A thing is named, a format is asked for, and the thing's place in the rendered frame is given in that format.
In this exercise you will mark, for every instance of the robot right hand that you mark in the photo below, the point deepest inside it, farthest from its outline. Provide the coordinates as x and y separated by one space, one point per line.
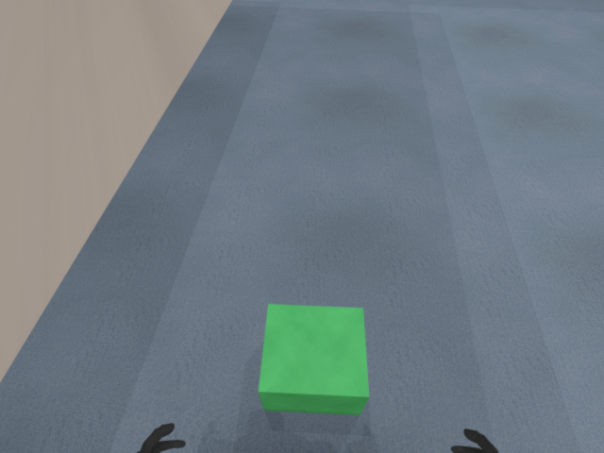
477 438

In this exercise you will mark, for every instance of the robot left hand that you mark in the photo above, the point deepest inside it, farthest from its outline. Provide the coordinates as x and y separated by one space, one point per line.
152 444

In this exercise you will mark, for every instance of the carton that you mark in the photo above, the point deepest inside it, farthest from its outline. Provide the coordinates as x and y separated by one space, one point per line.
314 360

